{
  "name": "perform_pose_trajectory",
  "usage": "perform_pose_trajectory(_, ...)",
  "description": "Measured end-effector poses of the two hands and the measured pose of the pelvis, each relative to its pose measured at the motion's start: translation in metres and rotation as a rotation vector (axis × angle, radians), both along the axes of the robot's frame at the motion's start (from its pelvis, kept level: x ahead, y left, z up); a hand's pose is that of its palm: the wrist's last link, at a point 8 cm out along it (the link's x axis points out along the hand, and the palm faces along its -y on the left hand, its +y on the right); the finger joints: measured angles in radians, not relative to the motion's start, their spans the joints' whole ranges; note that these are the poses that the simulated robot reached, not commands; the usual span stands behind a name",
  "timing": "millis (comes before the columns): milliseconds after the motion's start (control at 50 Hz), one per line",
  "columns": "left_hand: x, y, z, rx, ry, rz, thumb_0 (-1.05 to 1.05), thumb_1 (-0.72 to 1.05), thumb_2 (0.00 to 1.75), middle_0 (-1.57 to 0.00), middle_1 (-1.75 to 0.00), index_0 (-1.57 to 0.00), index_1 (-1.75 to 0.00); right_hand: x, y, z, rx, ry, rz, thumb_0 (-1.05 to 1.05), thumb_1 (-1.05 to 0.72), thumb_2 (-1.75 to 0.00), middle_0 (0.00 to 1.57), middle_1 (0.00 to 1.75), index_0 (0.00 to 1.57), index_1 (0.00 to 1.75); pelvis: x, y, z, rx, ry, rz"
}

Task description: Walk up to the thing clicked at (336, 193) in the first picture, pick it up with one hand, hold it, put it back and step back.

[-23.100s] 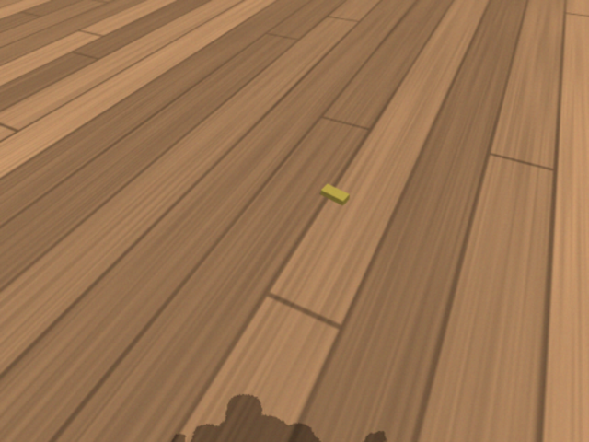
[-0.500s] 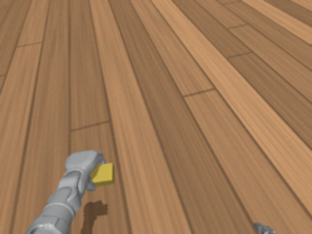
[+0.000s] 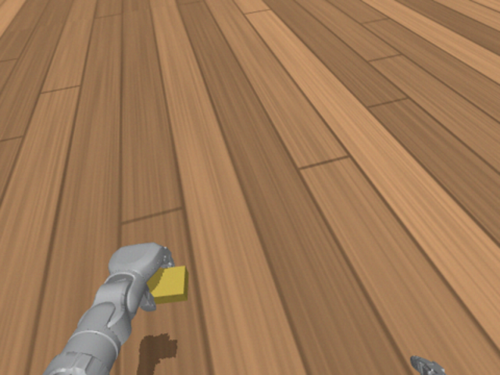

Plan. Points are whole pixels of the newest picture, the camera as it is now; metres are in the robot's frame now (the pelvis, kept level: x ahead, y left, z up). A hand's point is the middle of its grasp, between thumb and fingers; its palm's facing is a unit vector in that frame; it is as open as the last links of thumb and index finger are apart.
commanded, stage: hold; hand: left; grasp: from above
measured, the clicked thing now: (153, 286) +0.31 +0.22 -0.09
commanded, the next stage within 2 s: crouch in 1.26 s
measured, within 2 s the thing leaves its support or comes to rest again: neither
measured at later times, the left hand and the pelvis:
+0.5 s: hand (142, 296) +0.27 +0.22 -0.03, palm faces -0.45 -0.06 -0.89, open 8.4 cm; pelvis -0.02 -0.01 +0.01, yaw +0 degrees
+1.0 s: hand (138, 302) +0.26 +0.22 -0.03, palm faces -0.44 -0.06 -0.89, open 8.4 cm; pelvis -0.02 +0.00 +0.01, yaw +0 degrees
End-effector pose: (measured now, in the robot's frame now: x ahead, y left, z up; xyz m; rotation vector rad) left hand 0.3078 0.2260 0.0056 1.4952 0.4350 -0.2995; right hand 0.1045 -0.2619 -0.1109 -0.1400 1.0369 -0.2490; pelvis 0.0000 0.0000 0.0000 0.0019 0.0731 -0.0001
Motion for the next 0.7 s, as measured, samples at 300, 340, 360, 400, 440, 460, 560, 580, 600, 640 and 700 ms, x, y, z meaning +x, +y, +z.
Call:
perform_pose_trajectory(300, -0.017, -0.006, 0.012, -0.004, 0.002, -0.005, 0.01, 0.25, 0.18, -0.91, -0.24, -0.93, -0.22, 0.007, 0.003, 0.006, 0.018, -0.045, 0.024, 0.01, -0.91, -0.9, 0.2, 0.3, 0.2, 0.3, -0.01, -0.004, 0.005, 0.005, -0.036, -0.001)
perform_pose_trajectory(340, -0.019, -0.006, 0.013, -0.006, 0.001, -0.007, 0.01, 0.25, 0.18, -0.91, -0.24, -0.93, -0.22, 0.008, 0.003, 0.007, 0.018, -0.051, 0.027, 0.01, -0.91, -0.9, 0.2, 0.3, 0.2, 0.3, -0.011, -0.004, 0.005, 0.005, -0.039, -0.001)
perform_pose_trajectory(360, -0.02, -0.006, 0.014, -0.007, 0.001, -0.008, 0.01, 0.25, 0.18, -0.91, -0.24, -0.93, -0.22, 0.008, 0.003, 0.007, 0.018, -0.054, 0.028, 0.01, -0.91, -0.9, 0.2, 0.3, 0.2, 0.3, -0.012, -0.005, 0.005, 0.005, -0.042, -0.001)
perform_pose_trajectory(400, -0.023, -0.006, 0.015, -0.008, -0.001, -0.008, 0.01, 0.25, 0.18, -0.91, -0.24, -0.93, -0.21, 0.009, 0.003, 0.008, 0.017, -0.059, 0.03, 0.01, -0.91, -0.9, 0.2, 0.3, 0.2, 0.3, -0.013, -0.005, 0.005, 0.006, -0.046, -0.001)
perform_pose_trajectory(440, -0.025, -0.006, 0.017, -0.007, -0.003, -0.01, 0.01, 0.25, 0.18, -0.91, -0.24, -0.93, -0.21, 0.009, 0.004, 0.009, 0.017, -0.064, 0.033, 0.01, -0.91, -0.9, 0.2, 0.3, 0.2, 0.3, -0.015, -0.005, 0.006, 0.006, -0.05, 0.0)
perform_pose_trajectory(460, -0.026, -0.006, 0.017, -0.008, -0.005, -0.01, 0.01, 0.25, 0.18, -0.91, -0.24, -0.93, -0.21, 0.009, 0.004, 0.01, 0.017, -0.067, 0.034, 0.01, -0.91, -0.9, 0.2, 0.3, 0.2, 0.3, -0.016, -0.005, 0.006, 0.006, -0.053, 0.0)
perform_pose_trajectory(560, -0.031, -0.006, 0.021, -0.01, -0.01, -0.011, 0.01, 0.25, 0.18, -0.91, -0.24, -0.93, -0.21, 0.01, 0.005, 0.012, 0.016, -0.08, 0.039, 0.01, -0.91, -0.9, 0.2, 0.3, 0.2, 0.3, -0.019, -0.005, 0.007, 0.007, -0.062, -0.001)
perform_pose_trajectory(580, -0.032, -0.006, 0.022, -0.011, -0.01, -0.012, 0.01, 0.25, 0.18, -0.91, -0.24, -0.93, -0.21, 0.01, 0.005, 0.012, 0.016, -0.083, 0.04, 0.01, -0.91, -0.9, 0.2, 0.3, 0.2, 0.3, -0.02, -0.005, 0.007, 0.007, -0.064, -0.001)
perform_pose_trajectory(600, -0.033, -0.006, 0.022, -0.011, -0.011, -0.013, 0.01, 0.25, 0.18, -0.91, -0.24, -0.93, -0.21, 0.01, 0.006, 0.013, 0.016, -0.086, 0.041, 0.01, -0.91, -0.9, 0.2, 0.3, 0.2, 0.3, -0.02, -0.005, 0.007, 0.007, -0.066, -0.001)
perform_pose_trajectory(640, -0.035, -0.005, 0.023, -0.012, -0.012, -0.014, 0.01, 0.25, 0.17, -0.91, -0.24, -0.93, -0.21, 0.01, 0.007, 0.013, 0.016, -0.09, 0.043, 0.01, -0.91, -0.9, 0.2, 0.3, 0.2, 0.3, -0.021, -0.005, 0.007, 0.007, -0.069, -0.001)
perform_pose_trajectory(700, -0.037, -0.004, 0.024, -0.014, -0.007, -0.014, 0.01, 0.25, 0.17, -0.91, -0.24, -0.93, -0.21, 0.011, 0.008, 0.014, 0.017, -0.097, 0.047, 0.01, -0.91, -0.9, 0.2, 0.3, 0.2, 0.3, -0.022, -0.005, 0.008, 0.007, -0.073, -0.001)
